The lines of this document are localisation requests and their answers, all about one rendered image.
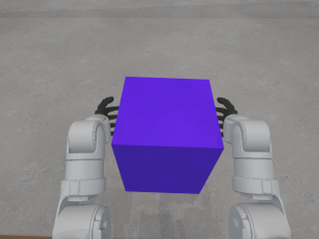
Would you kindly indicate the right robot upper arm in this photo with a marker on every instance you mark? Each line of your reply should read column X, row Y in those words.
column 257, row 220

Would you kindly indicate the carton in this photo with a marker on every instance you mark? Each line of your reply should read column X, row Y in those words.
column 167, row 137

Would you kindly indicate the left robot hand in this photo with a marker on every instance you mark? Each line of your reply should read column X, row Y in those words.
column 102, row 110

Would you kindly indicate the right robot hand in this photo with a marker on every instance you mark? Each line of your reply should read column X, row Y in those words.
column 230, row 110

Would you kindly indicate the robot left forearm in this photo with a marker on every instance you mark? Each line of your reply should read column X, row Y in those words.
column 84, row 175

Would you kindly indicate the left robot upper arm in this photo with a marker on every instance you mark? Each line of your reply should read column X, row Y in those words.
column 84, row 221

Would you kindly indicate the robot right forearm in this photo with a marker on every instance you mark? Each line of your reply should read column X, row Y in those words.
column 253, row 177

